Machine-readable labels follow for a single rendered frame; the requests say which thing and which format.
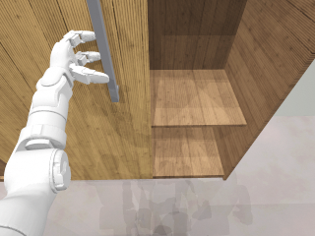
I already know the robot left upper arm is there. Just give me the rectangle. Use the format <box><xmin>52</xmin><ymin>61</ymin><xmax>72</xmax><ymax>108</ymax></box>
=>
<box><xmin>0</xmin><ymin>148</ymin><xmax>71</xmax><ymax>236</ymax></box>

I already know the robot left hand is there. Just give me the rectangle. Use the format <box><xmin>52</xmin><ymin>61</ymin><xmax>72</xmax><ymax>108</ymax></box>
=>
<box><xmin>49</xmin><ymin>30</ymin><xmax>109</xmax><ymax>85</ymax></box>

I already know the handle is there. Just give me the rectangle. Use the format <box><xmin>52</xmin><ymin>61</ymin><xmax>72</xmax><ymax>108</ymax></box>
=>
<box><xmin>86</xmin><ymin>0</ymin><xmax>119</xmax><ymax>102</ymax></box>

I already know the robot left forearm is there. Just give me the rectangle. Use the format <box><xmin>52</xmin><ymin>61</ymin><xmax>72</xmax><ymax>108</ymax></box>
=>
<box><xmin>4</xmin><ymin>66</ymin><xmax>74</xmax><ymax>193</ymax></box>

